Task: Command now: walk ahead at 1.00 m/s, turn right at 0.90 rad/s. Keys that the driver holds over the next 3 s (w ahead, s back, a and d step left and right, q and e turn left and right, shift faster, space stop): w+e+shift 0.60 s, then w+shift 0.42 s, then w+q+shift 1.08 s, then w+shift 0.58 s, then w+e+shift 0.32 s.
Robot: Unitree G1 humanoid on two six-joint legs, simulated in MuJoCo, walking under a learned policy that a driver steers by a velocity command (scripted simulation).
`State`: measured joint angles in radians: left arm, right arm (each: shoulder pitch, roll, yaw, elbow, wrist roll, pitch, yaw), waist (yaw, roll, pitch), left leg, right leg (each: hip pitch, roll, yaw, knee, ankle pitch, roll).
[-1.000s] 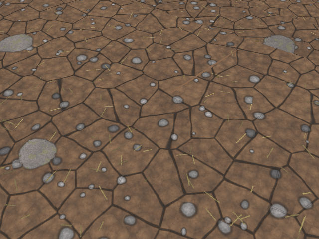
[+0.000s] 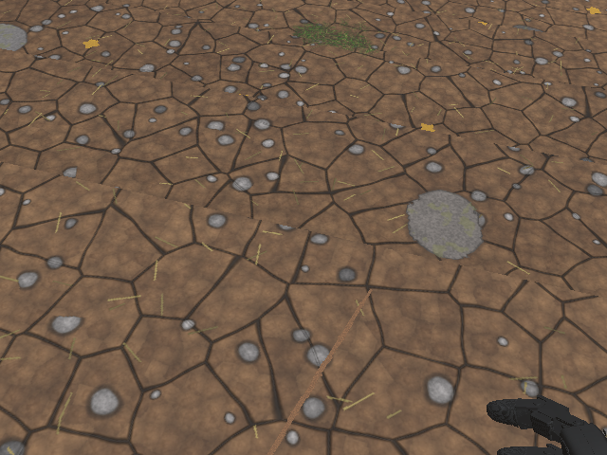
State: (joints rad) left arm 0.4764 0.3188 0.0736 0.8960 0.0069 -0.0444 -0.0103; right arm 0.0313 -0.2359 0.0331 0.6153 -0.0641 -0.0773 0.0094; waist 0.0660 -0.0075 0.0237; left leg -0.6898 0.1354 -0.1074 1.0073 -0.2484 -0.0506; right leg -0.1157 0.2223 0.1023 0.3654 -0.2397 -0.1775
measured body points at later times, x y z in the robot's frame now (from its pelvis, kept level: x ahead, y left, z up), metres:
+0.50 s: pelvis +0.45 +0.03 -0.01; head +0.47 +0.02 +0.44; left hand +0.79 +0.13 -0.05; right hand +0.25 -0.20 -0.13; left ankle +0.35 +0.20 -0.74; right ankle +0.55 -0.12 -0.67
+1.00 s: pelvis +0.85 -0.21 -0.03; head +0.87 -0.21 +0.42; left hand +1.02 +0.03 -0.15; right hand +0.85 -0.53 -0.10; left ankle +1.09 -0.23 -0.72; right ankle +0.66 -0.11 -0.74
